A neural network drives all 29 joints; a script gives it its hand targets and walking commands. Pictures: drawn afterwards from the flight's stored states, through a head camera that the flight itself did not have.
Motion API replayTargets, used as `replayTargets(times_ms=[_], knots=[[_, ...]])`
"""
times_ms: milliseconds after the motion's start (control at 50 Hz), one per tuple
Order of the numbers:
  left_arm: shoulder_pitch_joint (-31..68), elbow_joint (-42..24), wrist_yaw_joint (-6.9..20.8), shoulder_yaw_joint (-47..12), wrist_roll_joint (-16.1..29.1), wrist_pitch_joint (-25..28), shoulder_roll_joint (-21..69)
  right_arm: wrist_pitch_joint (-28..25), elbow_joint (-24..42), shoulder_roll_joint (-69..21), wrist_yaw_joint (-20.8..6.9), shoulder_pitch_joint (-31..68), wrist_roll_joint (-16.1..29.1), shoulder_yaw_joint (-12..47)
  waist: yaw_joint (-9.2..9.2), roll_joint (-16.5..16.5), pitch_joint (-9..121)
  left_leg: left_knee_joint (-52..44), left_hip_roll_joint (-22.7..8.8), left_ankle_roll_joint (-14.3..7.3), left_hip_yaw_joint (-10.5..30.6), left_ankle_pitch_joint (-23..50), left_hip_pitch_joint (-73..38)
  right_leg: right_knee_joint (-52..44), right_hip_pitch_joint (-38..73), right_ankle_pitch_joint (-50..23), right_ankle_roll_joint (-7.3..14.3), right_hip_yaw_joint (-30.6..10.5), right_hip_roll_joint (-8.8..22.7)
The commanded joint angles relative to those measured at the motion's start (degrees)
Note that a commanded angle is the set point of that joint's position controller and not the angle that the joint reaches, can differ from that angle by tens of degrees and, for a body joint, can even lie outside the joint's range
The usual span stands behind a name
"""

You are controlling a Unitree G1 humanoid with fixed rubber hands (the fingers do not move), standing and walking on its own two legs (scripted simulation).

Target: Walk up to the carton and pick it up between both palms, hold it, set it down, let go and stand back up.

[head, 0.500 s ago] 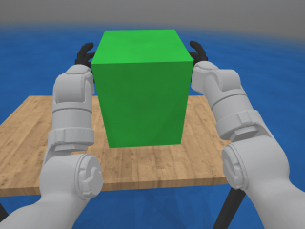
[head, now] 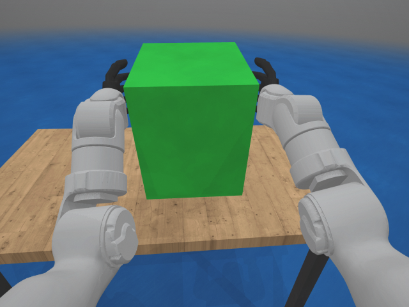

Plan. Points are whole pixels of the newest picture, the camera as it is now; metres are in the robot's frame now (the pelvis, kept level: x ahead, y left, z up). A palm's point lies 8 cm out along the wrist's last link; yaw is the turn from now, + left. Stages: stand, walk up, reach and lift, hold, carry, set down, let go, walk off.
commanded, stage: hold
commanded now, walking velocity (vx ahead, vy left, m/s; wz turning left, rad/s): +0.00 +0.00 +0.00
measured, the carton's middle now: (192, 118) +0.39 +0.00 +0.27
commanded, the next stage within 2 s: none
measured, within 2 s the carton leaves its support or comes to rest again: neither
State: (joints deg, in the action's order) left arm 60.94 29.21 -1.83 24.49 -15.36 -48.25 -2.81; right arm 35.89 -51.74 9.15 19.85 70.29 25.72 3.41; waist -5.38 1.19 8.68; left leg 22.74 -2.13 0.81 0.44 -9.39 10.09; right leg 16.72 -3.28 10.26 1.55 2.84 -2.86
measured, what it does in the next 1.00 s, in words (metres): stands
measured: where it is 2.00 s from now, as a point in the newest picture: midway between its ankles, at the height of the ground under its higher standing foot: outside the picture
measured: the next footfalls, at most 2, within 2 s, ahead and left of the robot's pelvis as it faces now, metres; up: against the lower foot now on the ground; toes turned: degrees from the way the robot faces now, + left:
none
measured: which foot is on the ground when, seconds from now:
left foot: down 0.00-1.00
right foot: down 0.00-1.00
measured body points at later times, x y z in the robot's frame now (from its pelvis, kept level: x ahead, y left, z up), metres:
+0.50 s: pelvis +0.00 +0.00 +0.00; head -0.08 +0.02 +0.44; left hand +0.40 +0.14 +0.32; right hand +0.39 -0.13 +0.33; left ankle +0.04 +0.12 -0.75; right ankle -0.01 -0.10 -0.75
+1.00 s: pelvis +0.00 +0.00 +0.00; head -0.09 +0.02 +0.44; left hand +0.39 +0.14 +0.31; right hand +0.38 -0.13 +0.32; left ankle +0.03 +0.12 -0.75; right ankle -0.01 -0.10 -0.75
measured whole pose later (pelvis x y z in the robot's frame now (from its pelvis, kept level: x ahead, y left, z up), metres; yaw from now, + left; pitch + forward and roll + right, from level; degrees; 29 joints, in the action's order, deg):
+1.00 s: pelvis +0.00 +0.00 +0.00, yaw +0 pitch -4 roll -1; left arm 60.5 29.3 -1.2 24.8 -16.1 -48.7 -2.6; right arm 36.6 -52.4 8.3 19.9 70.6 24.2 1.2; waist -5.9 0.3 8.5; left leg 23.0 -1.7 0.6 0.7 -9.2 9.9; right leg 17.3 -3.2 10.3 1.3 3.0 -2.5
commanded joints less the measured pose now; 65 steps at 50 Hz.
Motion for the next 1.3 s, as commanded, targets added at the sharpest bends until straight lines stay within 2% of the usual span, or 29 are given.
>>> replayTargets(times_ms=[0,20,80,160,180,200,260,360,400,440,520,540,580,600,700,720,760,800,840,880,920,960,1000,1020,1040,1060,1120,1220,1280], knots=[[41.33,-1.52,6.84,-20.00,7.82,2.11,34.16,-1.54,19.69,-39.29,-5.96,43.63,7.25,8.03,-1.61,-1.61,18.85,-0.73,3.75,1.89,2.16,9.46,-13.48,-3.59,-2.09,-14.11,-5.90,-3.63,-0.54],[41.01,-5.69,7.00,-18.77,7.39,2.98,34.15,-2.03,22.37,-39.91,-5.84,43.02,7.65,7.48,0.94,-1.40,19.13,-0.64,3.62,1.50,1.72,9.69,-11.76,-4.13,-1.20,-14.77,-5.66,-3.89,-0.12],[39.16,-8.48,6.68,-23.30,9.09,1.95,34.38,-1.90,24.43,-38.90,-5.47,41.56,9.47,11.05,-1.37,2.73,23.28,1.96,4.28,2.95,2.21,17.11,-15.08,-1.86,2.73,-25.08,-5.75,-3.37,-0.83],[40.50,-3.58,8.89,-20.04,6.27,0.25,32.81,-0.10,19.23,-37.95,-4.75,39.76,6.39,7.78,-3.11,-0.61,11.93,-1.99,3.83,1.61,2.49,6.94,-11.83,-3.96,-1.57,-12.78,-6.68,-2.94,-0.19],[40.15,-11.35,8.14,-22.78,8.33,1.63,35.34,-1.61,26.52,-39.21,-5.37,43.28,9.38,9.92,-1.15,0.93,18.73,-0.75,3.60,2.71,1.98,11.88,-13.39,-2.70,-1.64,-15.63,-5.73,-2.26,-0.77],[40.28,-9.12,8.16,-23.99,8.30,0.96,35.09,-1.25,24.64,-39.22,-5.37,41.57,8.46,9.01,-3.55,3.12,18.42,-0.27,3.76,3.30,2.86,12.43,-14.56,-2.86,-1.95,-15.85,-6.04,-2.72,-0.45],[45.95,-15.07,7.57,-26.83,9.80,2.55,36.83,-2.02,25.82,-40.61,-6.64,44.07,8.56,8.59,-2.80,4.45,22.14,-0.48,3.17,3.45,2.76,12.06,-14.14,-2.41,-0.97,-12.22,-5.01,-2.28,-1.31],[43.68,-3.22,7.34,-20.68,6.93,1.18,34.03,-0.59,15.00,-37.43,-7.39,41.37,5.91,5.85,-2.24,2.05,12.14,-3.21,2.87,1.88,2.43,2.88,-9.17,-3.65,-4.29,-4.40,-4.45,-2.62,-1.02],[43.27,-8.04,6.74,-20.38,8.31,2.85,34.34,-2.87,22.13,-38.58,-8.22,45.16,7.47,7.84,1.20,1.05,21.14,-1.16,2.63,1.38,1.88,9.03,-12.26,-1.75,-1.91,-10.11,-4.17,-1.58,-1.66],[41.25,-6.75,6.15,-22.28,9.61,2.39,33.48,-1.81,21.72,-39.35,-7.56,43.33,10.01,10.14,0.79,0.92,23.01,0.45,2.83,1.91,2.42,14.07,-13.03,-1.60,0.19,-16.93,-5.26,-2.67,-1.85],[44.68,-9.80,6.71,-21.00,8.88,2.62,33.75,-2.26,23.08,-38.20,-7.06,43.20,8.92,8.77,0.10,-0.24,22.27,-0.81,2.93,2.19,2.25,12.50,-13.47,-1.94,-1.02,-13.60,-5.44,-2.12,-1.82],[43.69,-3.96,7.27,-21.05,8.21,1.28,33.01,-1.50,19.98,-38.05,-6.76,42.80,7.25,7.50,-0.43,0.45,17.84,-0.44,3.29,1.80,2.18,10.43,-12.72,-2.50,-2.43,-11.37,-5.35,-2.58,-1.50],[41.94,-11.90,6.73,-23.46,10.38,2.26,35.23,-1.86,23.37,-38.24,-6.80,40.94,9.48,9.78,-0.95,2.41,23.29,0.29,2.75,3.23,2.95,16.50,-16.72,-1.62,-0.87,-16.61,-4.67,-2.11,-1.96],[41.26,-7.78,7.03,-22.55,10.05,1.37,33.36,-1.54,24.80,-36.24,-6.26,42.32,9.58,8.84,-1.83,0.31,19.67,0.46,3.47,2.48,2.67,15.33,-14.73,-1.82,0.03,-17.55,-5.19,-2.49,-1.51],[40.12,-5.48,7.97,-21.63,7.24,0.70,34.31,-1.05,20.76,-36.75,-6.26,40.33,7.15,7.02,-2.64,4.56,13.64,-1.16,4.05,2.53,2.10,8.60,-12.32,-4.09,-3.47,-10.59,-4.72,-2.85,-0.53],[41.66,-13.23,7.38,-25.29,9.16,1.96,36.12,-2.68,26.54,-38.54,-6.80,42.62,8.18,9.17,-1.46,4.35,20.87,-0.46,3.47,3.15,2.55,12.08,-13.53,-1.96,-1.63,-12.75,-4.46,-1.50,-1.50],[42.36,-13.66,7.13,-26.40,10.93,2.27,36.70,-2.31,27.46,-38.67,-6.60,42.12,9.54,10.05,-2.39,3.97,23.67,0.93,3.00,3.28,3.17,15.97,-16.06,-1.75,0.37,-16.18,-4.80,-1.90,-1.75],[43.21,-5.12,7.93,-23.29,8.48,0.98,34.23,-0.86,21.39,-37.20,-6.68,43.62,7.06,6.78,-3.24,1.72,14.88,-1.07,3.55,1.99,2.90,6.38,-12.08,-3.80,-3.37,-7.72,-5.02,-2.79,-1.23],[42.37,-8.72,7.28,-24.72,8.98,2.17,37.09,-2.35,22.43,-39.01,-7.31,43.40,7.29,7.82,-1.88,4.98,19.82,-1.21,3.21,2.42,2.84,7.35,-11.12,-2.26,-2.63,-8.59,-4.31,-1.81,-1.25],[42.10,-5.75,7.16,-23.46,8.73,1.73,36.37,-1.90,21.69,-38.65,-7.32,43.97,7.61,8.87,-1.07,1.22,20.02,-0.81,3.27,1.92,2.97,10.65,-12.72,-2.72,-0.69,-11.38,-4.84,-2.57,-1.64],[45.07,-0.77,7.97,-19.56,8.10,1.97,35.03,-1.79,18.95,-39.39,-7.13,46.32,5.23,6.42,-0.49,-0.39,15.87,-2.10,3.70,1.08,2.08,1.88,-9.41,-3.36,-3.45,-4.15,-4.89,-2.88,-0.79],[46.78,-6.74,6.65,-22.42,8.89,3.83,36.55,-3.31,21.27,-40.99,-7.70,47.26,6.91,7.20,0.82,2.27,21.34,-1.44,2.78,1.66,1.99,6.66,-10.61,-2.38,-2.85,-7.28,-4.41,-1.90,-0.85],[42.48,-3.15,5.95,-21.90,8.68,2.58,36.17,-1.96,19.86,-39.16,-7.60,44.66,8.10,8.48,0.42,2.31,21.20,0.02,3.15,2.01,2.45,9.91,-13.24,-2.65,-1.99,-10.30,-4.67,-2.28,-1.50],[45.16,-9.24,5.76,-23.87,10.60,3.07,35.34,-2.41,22.09,-38.38,-7.44,44.32,8.94,8.81,-0.64,2.99,24.42,0.43,3.04,2.29,1.93,12.77,-13.67,-2.17,-1.17,-12.93,-4.66,-2.33,-1.85],[46.71,-1.75,6.29,-21.59,8.91,2.21,34.42,-1.23,17.58,-38.21,-7.24,45.25,7.92,7.23,-1.53,0.90,18.52,-1.00,2.90,1.76,2.43,7.12,-11.36,-3.95,-4.02,-7.19,-5.19,-2.42,-1.35],[46.73,0.16,6.55,-18.56,8.16,2.58,32.66,-1.17,14.11,-37.27,-7.53,44.50,6.42,4.10,-0.60,1.39,15.10,-2.11,2.83,0.60,2.27,2.04,-9.98,-3.94,-6.08,-2.85,-4.56,-3.02,-1.24],[45.88,-5.67,5.47,-21.63,10.81,3.88,34.88,-2.74,21.63,-37.68,-7.86,46.10,9.52,7.72,0.44,1.74,23.62,-0.77,2.55,2.34,2.92,9.85,-11.63,-2.22,-2.03,-10.17,-4.82,-2.63,-1.56],[46.22,-1.94,6.88,-19.59,8.82,3.14,34.39,-1.68,17.15,-38.87,-7.06,45.38,7.96,6.42,-0.44,-0.30,17.25,-1.10,2.57,2.00,2.30,6.40,-10.99,-3.11,-3.79,-7.68,-5.15,-2.07,-1.05],[41.44,-0.98,6.55,-20.93,8.96,1.91,35.68,-1.14,18.88,-38.60,-6.32,44.93,9.23,8.40,-0.42,1.05,18.96,0.26,3.15,2.38,1.69,12.69,-12.12,-3.01,-0.90,-15.01,-4.21,-3.25,-1.30]])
